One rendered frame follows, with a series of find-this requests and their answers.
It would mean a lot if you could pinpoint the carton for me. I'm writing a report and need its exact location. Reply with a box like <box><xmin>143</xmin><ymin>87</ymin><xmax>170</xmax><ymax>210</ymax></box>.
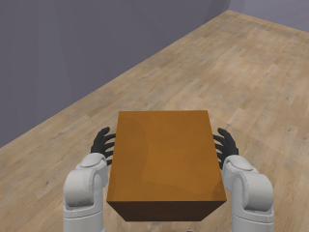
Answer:
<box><xmin>106</xmin><ymin>110</ymin><xmax>227</xmax><ymax>222</ymax></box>

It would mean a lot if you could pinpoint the robot left forearm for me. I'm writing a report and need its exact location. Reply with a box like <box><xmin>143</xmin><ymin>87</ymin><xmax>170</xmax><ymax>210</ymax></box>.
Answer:
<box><xmin>63</xmin><ymin>153</ymin><xmax>109</xmax><ymax>232</ymax></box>

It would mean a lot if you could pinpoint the right robot hand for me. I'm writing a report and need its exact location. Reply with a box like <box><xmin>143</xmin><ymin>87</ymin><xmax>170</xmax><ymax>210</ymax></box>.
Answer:
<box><xmin>213</xmin><ymin>128</ymin><xmax>239</xmax><ymax>170</ymax></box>

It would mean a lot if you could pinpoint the robot right forearm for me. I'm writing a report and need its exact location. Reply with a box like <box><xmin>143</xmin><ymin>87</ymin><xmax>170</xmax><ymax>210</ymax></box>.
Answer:
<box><xmin>222</xmin><ymin>155</ymin><xmax>274</xmax><ymax>232</ymax></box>

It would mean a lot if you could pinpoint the left robot hand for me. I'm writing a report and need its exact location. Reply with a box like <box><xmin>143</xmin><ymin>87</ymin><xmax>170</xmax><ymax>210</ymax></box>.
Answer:
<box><xmin>90</xmin><ymin>127</ymin><xmax>116</xmax><ymax>166</ymax></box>

